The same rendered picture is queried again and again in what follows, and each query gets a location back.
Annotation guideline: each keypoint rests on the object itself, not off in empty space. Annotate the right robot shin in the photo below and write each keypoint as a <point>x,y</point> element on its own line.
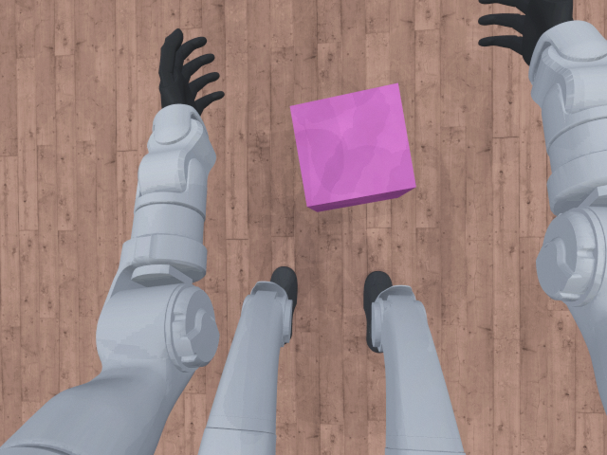
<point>401,290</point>

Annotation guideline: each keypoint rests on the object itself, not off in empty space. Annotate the robot left forearm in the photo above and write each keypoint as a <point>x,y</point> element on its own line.
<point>166,245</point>

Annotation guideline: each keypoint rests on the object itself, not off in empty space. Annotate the carton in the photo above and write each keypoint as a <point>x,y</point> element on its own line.
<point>353,149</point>

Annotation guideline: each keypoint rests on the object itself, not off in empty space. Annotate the left robot hand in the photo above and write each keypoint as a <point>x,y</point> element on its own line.
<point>174,86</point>

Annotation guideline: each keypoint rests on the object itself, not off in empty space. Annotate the robot right upper arm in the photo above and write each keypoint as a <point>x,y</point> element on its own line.
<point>572,267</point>

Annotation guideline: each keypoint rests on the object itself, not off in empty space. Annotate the right robot foot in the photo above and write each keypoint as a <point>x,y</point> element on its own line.
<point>375,283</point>

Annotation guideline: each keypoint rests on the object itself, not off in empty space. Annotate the robot left upper arm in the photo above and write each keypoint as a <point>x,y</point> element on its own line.
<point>151,340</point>

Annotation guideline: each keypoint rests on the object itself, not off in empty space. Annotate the robot right forearm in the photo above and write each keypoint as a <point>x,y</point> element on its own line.
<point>568,71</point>

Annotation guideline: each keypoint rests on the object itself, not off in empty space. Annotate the right robot hand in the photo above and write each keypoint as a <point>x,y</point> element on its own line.
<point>540,16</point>

